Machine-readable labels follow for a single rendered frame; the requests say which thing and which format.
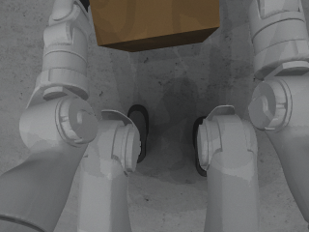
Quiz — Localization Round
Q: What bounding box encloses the right robot upper arm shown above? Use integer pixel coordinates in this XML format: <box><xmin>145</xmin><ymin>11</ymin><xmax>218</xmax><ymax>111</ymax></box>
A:
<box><xmin>248</xmin><ymin>75</ymin><xmax>309</xmax><ymax>230</ymax></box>

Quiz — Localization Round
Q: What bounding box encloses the robot right foot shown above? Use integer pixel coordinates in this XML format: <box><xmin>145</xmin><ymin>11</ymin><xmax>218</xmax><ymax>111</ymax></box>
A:
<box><xmin>192</xmin><ymin>116</ymin><xmax>208</xmax><ymax>177</ymax></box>

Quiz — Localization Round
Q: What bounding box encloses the carton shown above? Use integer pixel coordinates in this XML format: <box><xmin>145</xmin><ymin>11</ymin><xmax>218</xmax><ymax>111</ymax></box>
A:
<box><xmin>89</xmin><ymin>0</ymin><xmax>220</xmax><ymax>52</ymax></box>

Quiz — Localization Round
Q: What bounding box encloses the robot foot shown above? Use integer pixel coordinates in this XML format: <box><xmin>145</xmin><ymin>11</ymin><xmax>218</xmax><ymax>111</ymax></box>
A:
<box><xmin>127</xmin><ymin>104</ymin><xmax>149</xmax><ymax>163</ymax></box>
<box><xmin>192</xmin><ymin>116</ymin><xmax>208</xmax><ymax>177</ymax></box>

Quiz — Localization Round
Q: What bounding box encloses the robot left hand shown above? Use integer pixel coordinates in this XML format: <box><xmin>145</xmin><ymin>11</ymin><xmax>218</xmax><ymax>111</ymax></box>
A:
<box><xmin>79</xmin><ymin>0</ymin><xmax>90</xmax><ymax>12</ymax></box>

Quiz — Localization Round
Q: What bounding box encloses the robot right forearm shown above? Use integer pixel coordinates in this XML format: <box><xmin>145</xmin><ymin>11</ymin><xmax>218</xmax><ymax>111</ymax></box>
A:
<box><xmin>242</xmin><ymin>0</ymin><xmax>309</xmax><ymax>81</ymax></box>

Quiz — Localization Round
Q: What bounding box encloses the left robot upper arm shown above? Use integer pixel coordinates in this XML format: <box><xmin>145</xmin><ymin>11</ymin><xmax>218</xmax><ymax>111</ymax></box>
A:
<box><xmin>0</xmin><ymin>95</ymin><xmax>98</xmax><ymax>232</ymax></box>

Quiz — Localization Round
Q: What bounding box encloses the robot left forearm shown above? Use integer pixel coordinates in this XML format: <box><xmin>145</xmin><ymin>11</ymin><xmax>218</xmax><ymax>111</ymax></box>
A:
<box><xmin>25</xmin><ymin>0</ymin><xmax>93</xmax><ymax>109</ymax></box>

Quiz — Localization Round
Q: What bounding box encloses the robot left foot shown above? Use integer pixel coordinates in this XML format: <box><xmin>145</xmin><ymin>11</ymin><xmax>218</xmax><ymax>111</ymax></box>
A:
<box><xmin>127</xmin><ymin>104</ymin><xmax>149</xmax><ymax>163</ymax></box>

